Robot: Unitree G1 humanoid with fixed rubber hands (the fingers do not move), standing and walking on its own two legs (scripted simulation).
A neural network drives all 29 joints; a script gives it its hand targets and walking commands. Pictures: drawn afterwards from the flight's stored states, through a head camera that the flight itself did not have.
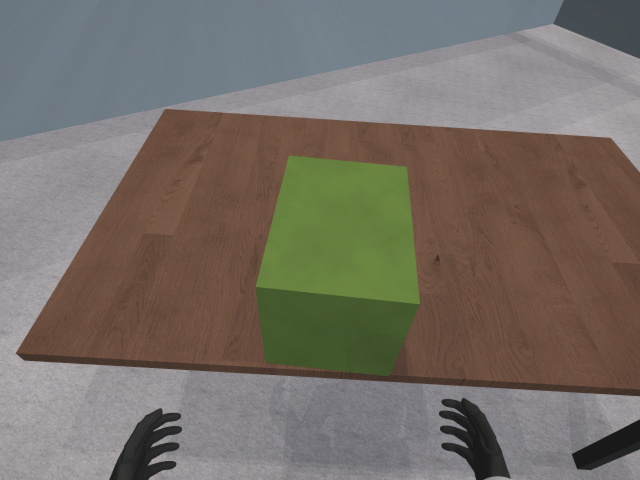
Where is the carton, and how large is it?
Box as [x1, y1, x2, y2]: [256, 155, 419, 375]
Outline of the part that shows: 289,155 256,283 256,294 265,362 388,375 419,305 406,167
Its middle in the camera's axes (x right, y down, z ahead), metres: +0.03 +0.04 +0.65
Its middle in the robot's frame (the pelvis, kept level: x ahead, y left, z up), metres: +0.47 +0.00 -0.03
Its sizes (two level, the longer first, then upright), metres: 0.281 0.205 0.214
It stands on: a table, 0.64 m high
